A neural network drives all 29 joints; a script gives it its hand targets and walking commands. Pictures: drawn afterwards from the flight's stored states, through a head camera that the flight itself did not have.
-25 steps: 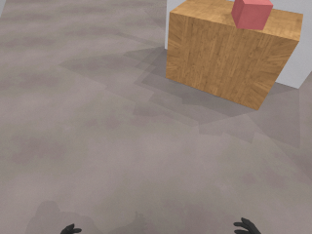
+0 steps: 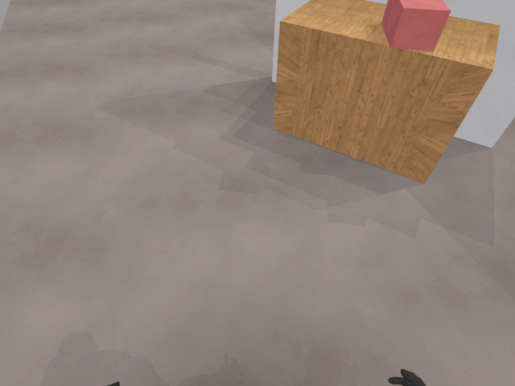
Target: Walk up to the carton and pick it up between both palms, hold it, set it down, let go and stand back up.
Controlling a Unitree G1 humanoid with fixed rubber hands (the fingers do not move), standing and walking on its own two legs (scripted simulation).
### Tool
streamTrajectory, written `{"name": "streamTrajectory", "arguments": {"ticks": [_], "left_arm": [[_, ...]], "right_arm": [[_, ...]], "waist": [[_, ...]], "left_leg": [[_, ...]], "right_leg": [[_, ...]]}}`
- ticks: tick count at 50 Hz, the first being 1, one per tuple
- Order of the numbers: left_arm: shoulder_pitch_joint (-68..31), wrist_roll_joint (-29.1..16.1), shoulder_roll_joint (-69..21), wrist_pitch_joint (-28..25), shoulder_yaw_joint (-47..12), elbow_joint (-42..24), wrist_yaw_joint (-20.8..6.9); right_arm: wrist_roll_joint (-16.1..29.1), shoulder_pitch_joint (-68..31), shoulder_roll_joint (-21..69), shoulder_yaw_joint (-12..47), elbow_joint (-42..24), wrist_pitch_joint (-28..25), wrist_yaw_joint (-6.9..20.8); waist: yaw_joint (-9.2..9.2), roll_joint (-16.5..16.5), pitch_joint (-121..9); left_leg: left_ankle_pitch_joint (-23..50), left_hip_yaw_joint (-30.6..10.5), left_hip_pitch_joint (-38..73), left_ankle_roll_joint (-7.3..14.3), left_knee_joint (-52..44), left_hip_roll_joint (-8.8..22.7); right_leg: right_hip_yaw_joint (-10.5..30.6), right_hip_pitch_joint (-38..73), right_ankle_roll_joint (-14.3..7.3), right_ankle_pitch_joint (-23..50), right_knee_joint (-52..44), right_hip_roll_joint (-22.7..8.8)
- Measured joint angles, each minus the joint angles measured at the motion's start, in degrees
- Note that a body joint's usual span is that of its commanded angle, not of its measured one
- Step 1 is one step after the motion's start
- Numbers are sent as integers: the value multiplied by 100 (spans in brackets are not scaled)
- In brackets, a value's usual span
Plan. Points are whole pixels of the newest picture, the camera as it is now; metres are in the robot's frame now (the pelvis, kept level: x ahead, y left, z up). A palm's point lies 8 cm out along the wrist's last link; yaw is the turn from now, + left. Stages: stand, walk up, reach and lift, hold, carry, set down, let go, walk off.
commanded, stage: stand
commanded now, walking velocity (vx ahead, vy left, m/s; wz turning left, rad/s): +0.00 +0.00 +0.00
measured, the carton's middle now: (412, 17) +1.53 -0.70 -0.03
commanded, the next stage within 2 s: none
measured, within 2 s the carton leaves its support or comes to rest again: neither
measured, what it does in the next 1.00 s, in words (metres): stands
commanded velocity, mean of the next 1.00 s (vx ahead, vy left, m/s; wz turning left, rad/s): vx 0.00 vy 0.00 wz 0.00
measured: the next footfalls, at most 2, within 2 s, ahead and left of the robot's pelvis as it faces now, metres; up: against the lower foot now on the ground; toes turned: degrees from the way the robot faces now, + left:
none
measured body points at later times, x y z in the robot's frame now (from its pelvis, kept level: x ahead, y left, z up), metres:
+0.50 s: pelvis +0.00 +0.00 +0.00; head +0.00 +0.00 +0.45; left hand +0.09 +0.26 -0.11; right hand +0.10 -0.25 -0.11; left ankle +0.01 +0.12 -0.73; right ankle +0.01 -0.12 -0.73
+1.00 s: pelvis +0.00 +0.00 +0.00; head +0.00 +0.00 +0.45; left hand +0.09 +0.26 -0.11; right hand +0.10 -0.26 -0.12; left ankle +0.01 +0.12 -0.73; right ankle +0.01 -0.12 -0.73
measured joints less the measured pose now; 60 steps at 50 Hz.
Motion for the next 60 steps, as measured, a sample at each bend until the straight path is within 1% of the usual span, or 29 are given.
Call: {"name": "streamTrajectory", "arguments": {"ticks": [16, 27, 44, 60], "left_arm": [[-22, -16, 5, 10, -14, 37, 16], [-8, -12, 4, 19, -21, 62, 17], [20, -19, 23, 19, -26, 168, 29], [50, -19, 29, 16, -39, 246, 32]], "right_arm": [[10, -17, -15, 29, 44, 12, -20], [14, 13, -20, 36, 104, 22, -18], [23, 6, -34, 48, 153, 17, -28], [17, 64, -45, 46, 269, 20, -39]], "waist": [[-8, 48, 7], [3, 12, -1], [9, 66, -2], [-4, 38, 19]], "left_leg": [[2, 9, 40, 11, -37, -5], [13, 17, 65, 13, -74, -12], [17, -16, 104, 7, -102, -20], [50, -29, 126, -2, -166, -10]], "right_leg": [[8, 43, 11, 10, -49, -5], [17, 56, 14, 14, -66, -12], [-16, 109, 9, 4, -95, -21], [-29, 138, -1, 39, -168, -10]]}}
